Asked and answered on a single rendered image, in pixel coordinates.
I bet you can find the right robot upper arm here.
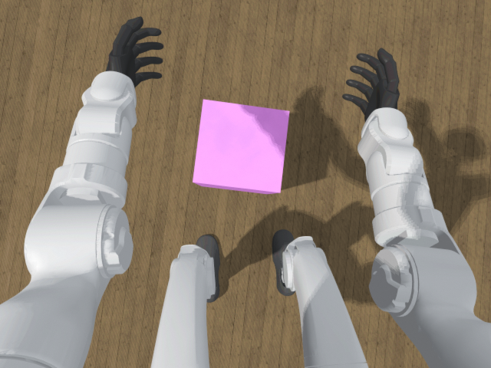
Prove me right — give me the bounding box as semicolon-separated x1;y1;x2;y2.
369;244;491;368

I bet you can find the robot right thigh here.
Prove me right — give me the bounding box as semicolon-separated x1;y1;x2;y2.
282;244;368;368

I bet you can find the right robot forearm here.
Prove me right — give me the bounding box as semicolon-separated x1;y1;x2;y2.
358;107;477;306

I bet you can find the robot left hand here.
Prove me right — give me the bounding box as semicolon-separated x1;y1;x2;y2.
106;17;163;88

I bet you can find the carton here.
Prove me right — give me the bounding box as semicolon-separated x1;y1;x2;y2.
193;100;289;194

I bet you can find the robot left shin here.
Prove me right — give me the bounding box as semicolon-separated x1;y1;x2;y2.
170;245;210;271

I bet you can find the robot right hand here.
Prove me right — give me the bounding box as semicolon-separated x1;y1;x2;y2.
342;48;400;122

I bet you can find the left robot forearm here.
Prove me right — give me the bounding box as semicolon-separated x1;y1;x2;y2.
24;71;137;273

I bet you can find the left robot upper arm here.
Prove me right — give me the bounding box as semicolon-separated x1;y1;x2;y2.
0;204;133;368

